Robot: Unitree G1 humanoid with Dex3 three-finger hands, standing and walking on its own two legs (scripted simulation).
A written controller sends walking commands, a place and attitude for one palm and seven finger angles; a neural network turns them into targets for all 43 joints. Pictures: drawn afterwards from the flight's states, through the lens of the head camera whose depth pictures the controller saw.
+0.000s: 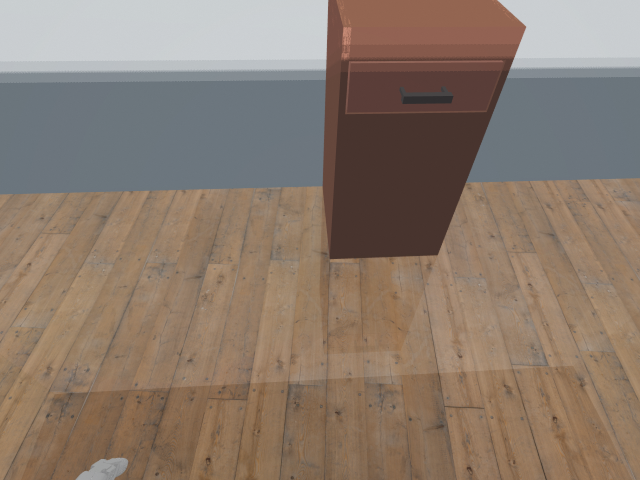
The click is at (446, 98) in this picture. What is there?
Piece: drawer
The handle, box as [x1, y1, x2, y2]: [399, 86, 452, 103]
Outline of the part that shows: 452,94 448,92 444,86 441,87 441,92 406,93 403,87 400,87 399,89 402,96 402,103 451,102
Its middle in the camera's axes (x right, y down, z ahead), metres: +0.28 -0.39 +1.04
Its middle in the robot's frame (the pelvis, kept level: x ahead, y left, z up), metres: +1.05 -0.23 -0.03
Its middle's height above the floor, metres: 0.74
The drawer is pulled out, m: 0.00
